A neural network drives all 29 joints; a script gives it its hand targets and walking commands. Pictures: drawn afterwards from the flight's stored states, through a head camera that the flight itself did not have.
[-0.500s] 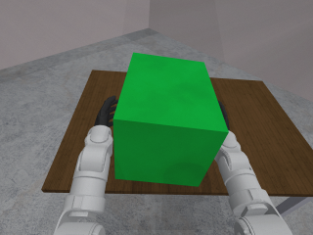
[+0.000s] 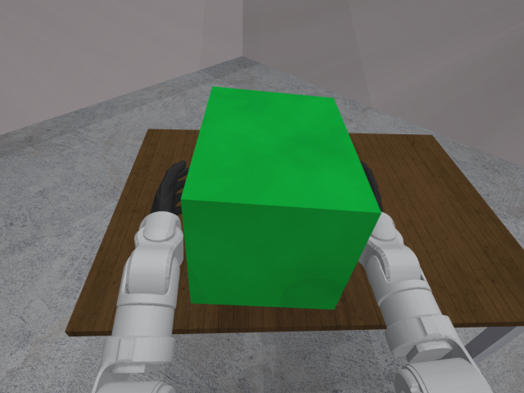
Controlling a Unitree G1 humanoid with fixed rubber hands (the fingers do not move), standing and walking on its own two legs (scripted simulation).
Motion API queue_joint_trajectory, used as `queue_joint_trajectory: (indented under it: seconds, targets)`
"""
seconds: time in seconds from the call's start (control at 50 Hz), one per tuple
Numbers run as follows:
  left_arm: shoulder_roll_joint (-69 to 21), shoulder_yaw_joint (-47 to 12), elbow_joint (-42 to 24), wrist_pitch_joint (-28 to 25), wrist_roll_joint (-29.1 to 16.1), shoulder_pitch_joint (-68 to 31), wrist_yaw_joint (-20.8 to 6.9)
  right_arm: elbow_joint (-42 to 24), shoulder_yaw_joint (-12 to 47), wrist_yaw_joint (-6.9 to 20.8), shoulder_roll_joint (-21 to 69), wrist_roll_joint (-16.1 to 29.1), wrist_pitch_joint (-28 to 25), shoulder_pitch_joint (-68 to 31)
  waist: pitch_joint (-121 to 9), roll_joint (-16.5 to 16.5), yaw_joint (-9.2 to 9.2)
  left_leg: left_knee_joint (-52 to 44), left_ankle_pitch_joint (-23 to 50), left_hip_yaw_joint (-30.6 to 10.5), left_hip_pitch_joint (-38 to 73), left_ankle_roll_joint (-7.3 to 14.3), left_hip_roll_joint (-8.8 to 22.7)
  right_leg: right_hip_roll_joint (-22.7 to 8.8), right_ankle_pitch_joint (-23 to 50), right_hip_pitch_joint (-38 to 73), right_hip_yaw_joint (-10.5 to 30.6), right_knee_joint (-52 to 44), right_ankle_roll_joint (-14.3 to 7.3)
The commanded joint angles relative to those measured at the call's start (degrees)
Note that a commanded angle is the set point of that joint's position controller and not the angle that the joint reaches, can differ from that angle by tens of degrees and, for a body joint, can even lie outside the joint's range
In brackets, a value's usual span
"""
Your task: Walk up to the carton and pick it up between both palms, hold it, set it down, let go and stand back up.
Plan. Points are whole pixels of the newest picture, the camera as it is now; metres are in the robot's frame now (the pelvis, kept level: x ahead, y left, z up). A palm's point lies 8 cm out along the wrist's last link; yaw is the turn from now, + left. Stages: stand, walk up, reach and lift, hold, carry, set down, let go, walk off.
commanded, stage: reach and lift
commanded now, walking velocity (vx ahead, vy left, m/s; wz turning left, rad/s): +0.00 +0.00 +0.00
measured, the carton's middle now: (269, 190) +0.40 -0.01 +0.14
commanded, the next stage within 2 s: hold in 0.36 s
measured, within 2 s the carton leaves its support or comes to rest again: neither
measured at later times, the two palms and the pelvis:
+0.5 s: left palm (156, 199) +0.35 +0.15 +0.16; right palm (365, 201) +0.35 -0.15 +0.15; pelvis -0.02 -0.01 +0.00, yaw +1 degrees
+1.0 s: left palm (153, 198) +0.34 +0.15 +0.18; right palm (369, 194) +0.35 -0.15 +0.17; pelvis -0.02 -0.01 +0.00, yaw +0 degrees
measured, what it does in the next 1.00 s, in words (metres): stands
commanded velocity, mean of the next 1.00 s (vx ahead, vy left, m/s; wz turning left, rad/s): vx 0.00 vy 0.00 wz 0.00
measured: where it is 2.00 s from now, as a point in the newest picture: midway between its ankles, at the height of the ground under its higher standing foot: outside the picture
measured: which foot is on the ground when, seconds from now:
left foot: down 0.00-1.00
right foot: down 0.00-1.00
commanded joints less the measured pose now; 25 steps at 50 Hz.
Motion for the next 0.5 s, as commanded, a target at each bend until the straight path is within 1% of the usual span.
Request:
queue_joint_trajectory:
  seconds: [0.0,0.02,0.06,0.12,0.14,0.18,0.24,0.32,0.38,0.44,0.46,0.48]
  targets:
    - [-35.31,-29.90,-15.64,-5.86,-8.04,-47.41,-8.81,-26.95,28.41,5.73,39.97,5.04,-5.89,-52.22,-34.10,2.78,2.84,1.30,20.92,-5.36,18.85,-1.35,-2.49,1.05,27.09,-2.12,3.01,0.27,5.58]
    - [-34.47,-29.15,-13.92,-5.58,-7.81,-47.11,-9.03,-26.78,28.02,5.56,40.43,4.72,-5.78,-52.31,-34.01,3.00,2.79,1.42,19.87,-5.05,18.98,-1.09,-2.51,0.94,26.38,-2.15,3.07,-0.05,5.43]
    - [-34.30,-26.84,-9.48,-4.88,-6.65,-45.46,-9.76,-24.30,26.07,5.16,39.39,3.44,-5.35,-52.68,-30.91,1.54,2.58,0.28,15.42,-4.51,18.08,-0.31,-2.49,0.62,23.13,-2.95,3.27,-1.03,5.47]
    - [-33.06,-21.34,-2.82,-3.81,-4.36,-44.17,-11.38,-17.47,22.01,5.00,37.61,1.02,-4.59,-51.97,-24.46,-1.18,2.12,-2.94,6.67,-3.08,15.19,1.34,-2.37,-0.06,15.34,-3.76,3.61,-2.51,5.70]
    - [-32.59,-19.77,-1.39,-3.59,-3.81,-44.32,-11.94,-15.49,20.67,5.13,37.23,0.29,-4.54,-51.78,-23.01,-1.68,1.94,-3.81,4.85,-2.57,14.48,1.69,-2.30,-0.18,12.74,-4.03,3.53,-2.85,5.72]
    - [-32.11,-18.00,0.05,-3.44,-3.34,-45.53,-12.84,-12.96,18.38,5.52,36.96,-0.84,-4.96,-52.03,-22.14,-1.65,1.55,-4.65,3.45,-1.83,13.96,1.96,-2.19,-0.32,9.42,-4.21,3.15,-3.24,5.57]
    - [-32.80,-18.66,-0.29,-3.90,-4.07,-48.82,-13.24,-12.66,16.35,6.08,37.30,-1.60,-6.40,-54.20,-25.38,0.08,0.78,-4.03,5.34,-1.67,15.50,1.54,-2.00,-0.18,9.97,-3.76,2.44,-3.05,5.02]
    - [-34.57,-21.40,-1.72,-4.84,-5.58,-52.41,-12.22,-14.32,16.00,6.40,37.61,-1.13,-7.92,-57.11,-31.00,3.31,-0.09,-1.77,10.25,-2.30,19.40,0.23,-1.85,0.21,13.00,-4.46,1.50,-2.45,4.56]
    - [-35.70,-24.09,-5.10,-4.51,-6.13,-51.87,-10.71,-15.89,17.79,6.52,37.14,0.46,-8.17,-57.23,-33.11,5.68,0.12,-0.15,14.75,-3.06,22.26,-0.73,-1.45,0.78,13.33,-5.96,1.00,-2.04,4.00]
    - [-36.49,-28.06,-11.17,-2.73,-6.88,-47.82,-9.08,-20.50,22.02,6.14,36.93,3.44,-7.51,-55.66,-34.87,7.20,0.14,2.15,22.24,-4.17,24.41,-1.74,-1.17,1.64,15.15,-6.09,1.00,-1.69,3.44]
    - [-36.03,-26.73,-3.93,-1.35,-5.20,-43.49,-9.48,-18.77,20.10,5.88,34.30,2.89,-6.55,-54.51,-29.25,6.56,-1.40,1.01,17.17,-3.47,23.29,-1.84,-1.72,1.49,13.14,-6.38,1.03,-2.73,3.54]
    - [-35.81,-25.35,-3.95,-0.91,-4.47,-42.46,-9.86,-18.11,19.68,5.87,34.13,2.66,-6.11,-54.08,-27.50,5.65,-0.83,-0.23,14.44,-3.20,21.65,-1.45,-1.80,1.32,11.89,-5.99,1.00,-2.69,3.87]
